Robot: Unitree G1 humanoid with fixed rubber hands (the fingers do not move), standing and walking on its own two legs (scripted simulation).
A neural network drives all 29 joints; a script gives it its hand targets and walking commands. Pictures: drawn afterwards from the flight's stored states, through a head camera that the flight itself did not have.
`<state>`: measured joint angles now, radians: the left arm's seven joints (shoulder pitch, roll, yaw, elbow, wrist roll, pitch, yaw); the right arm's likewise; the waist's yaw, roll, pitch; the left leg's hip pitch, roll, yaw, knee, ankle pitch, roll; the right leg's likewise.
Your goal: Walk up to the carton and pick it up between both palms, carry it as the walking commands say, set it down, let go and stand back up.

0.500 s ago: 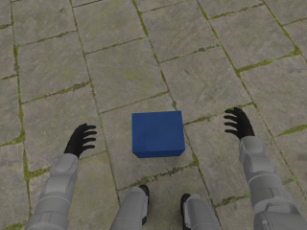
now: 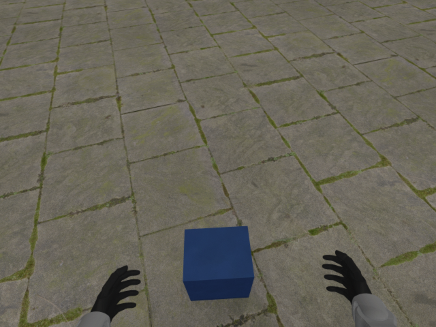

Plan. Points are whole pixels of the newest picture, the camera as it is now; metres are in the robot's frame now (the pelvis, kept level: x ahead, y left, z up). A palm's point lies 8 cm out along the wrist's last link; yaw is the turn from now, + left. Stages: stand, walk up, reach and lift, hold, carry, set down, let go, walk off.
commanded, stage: let go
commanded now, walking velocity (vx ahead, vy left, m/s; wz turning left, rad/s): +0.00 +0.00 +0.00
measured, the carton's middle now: (218, 264) +0.43 +0.05 -0.63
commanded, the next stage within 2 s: stand in 0.32 s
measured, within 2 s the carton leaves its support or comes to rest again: neither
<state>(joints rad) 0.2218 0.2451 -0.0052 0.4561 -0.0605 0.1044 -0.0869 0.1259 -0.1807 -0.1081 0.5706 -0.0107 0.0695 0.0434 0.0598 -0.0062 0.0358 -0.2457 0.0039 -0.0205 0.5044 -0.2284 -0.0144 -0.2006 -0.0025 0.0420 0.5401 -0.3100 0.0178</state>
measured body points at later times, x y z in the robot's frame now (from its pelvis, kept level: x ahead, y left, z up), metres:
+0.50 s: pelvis +0.01 +0.01 +0.00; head +0.00 +0.02 +0.45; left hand +0.15 +0.28 -0.09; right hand +0.20 -0.26 -0.06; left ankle +0.03 +0.13 -0.73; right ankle -0.01 -0.12 -0.73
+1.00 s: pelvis +0.03 +0.01 +0.00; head +0.03 +0.02 +0.45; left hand +0.16 +0.29 -0.10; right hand +0.23 -0.26 -0.05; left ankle +0.03 +0.13 -0.73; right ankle -0.01 -0.12 -0.73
